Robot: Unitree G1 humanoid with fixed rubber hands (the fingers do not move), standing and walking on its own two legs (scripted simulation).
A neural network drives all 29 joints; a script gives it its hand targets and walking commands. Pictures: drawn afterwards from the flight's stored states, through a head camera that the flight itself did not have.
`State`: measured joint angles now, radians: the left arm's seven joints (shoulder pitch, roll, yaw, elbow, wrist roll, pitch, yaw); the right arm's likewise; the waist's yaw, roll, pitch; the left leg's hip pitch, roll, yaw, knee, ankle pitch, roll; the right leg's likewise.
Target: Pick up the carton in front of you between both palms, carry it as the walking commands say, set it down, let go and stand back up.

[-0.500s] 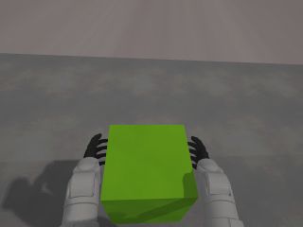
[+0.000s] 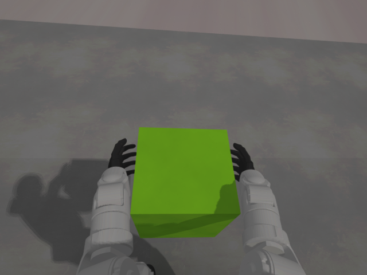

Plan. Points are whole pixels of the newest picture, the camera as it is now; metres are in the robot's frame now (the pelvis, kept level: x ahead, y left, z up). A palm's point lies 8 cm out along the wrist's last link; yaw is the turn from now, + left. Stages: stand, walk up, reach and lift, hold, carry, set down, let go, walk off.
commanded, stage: set down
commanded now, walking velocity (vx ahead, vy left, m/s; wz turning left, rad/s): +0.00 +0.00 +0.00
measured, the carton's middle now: (180, 187) +0.34 +0.00 -0.08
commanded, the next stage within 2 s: none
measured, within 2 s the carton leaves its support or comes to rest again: neither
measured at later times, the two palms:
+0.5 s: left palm (130, 193) +0.37 +0.14 -0.20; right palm (224, 186) +0.41 -0.15 -0.19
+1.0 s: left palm (131, 202) +0.40 +0.16 -0.36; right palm (209, 193) +0.45 -0.14 -0.36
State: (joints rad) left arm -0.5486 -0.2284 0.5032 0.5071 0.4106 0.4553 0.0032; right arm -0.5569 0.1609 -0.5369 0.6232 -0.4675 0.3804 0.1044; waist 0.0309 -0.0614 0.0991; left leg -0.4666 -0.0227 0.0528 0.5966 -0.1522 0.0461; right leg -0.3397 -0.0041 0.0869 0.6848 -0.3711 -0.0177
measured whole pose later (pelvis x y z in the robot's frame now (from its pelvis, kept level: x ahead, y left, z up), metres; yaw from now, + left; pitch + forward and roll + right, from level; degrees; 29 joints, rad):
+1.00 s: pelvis -0.05 -0.04 -0.25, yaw -2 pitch +48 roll -3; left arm -0.92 -0.05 0.49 0.56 0.19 0.25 0.07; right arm -1.02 -0.05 -0.32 0.77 -0.12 0.22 -0.06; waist 0.07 -0.06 -0.15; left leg -2.13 0.03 -0.04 1.62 -0.33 -0.02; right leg -1.97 0.09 0.00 1.77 -0.64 0.01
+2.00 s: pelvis -0.07 -0.05 -0.37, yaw -2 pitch +47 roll +1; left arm -1.35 0.18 0.53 1.02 0.08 0.17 0.02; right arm -1.38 -0.22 -0.12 1.06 -0.06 0.19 -0.11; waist 0.16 0.00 0.11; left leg -2.44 0.03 -0.06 1.97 -0.35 -0.06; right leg -2.30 0.13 -0.01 2.17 -0.68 -0.01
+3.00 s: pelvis -0.07 -0.04 -0.38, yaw -1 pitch +41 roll +2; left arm -1.32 0.35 0.29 1.13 -0.25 -0.03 0.10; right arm -1.45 -0.41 0.09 1.06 0.16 0.07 -0.07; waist 0.12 0.02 0.27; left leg -2.37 0.03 -0.01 2.01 -0.35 -0.03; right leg -2.24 0.11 0.04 2.22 -0.70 0.02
